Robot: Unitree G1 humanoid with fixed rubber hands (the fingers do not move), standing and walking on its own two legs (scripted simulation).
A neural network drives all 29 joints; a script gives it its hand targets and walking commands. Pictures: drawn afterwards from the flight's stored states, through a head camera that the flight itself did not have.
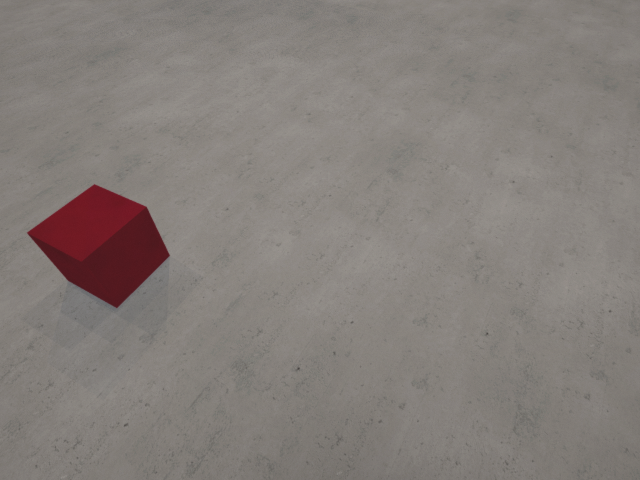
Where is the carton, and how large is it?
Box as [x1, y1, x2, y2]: [27, 184, 169, 307]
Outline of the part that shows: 94,184 27,233 68,280 117,307 169,255 145,206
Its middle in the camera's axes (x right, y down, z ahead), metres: -0.82 +0.03 +1.45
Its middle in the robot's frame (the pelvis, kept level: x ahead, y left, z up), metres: +1.03 +0.81 -0.63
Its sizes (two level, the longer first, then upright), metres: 0.283 0.269 0.281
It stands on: the floor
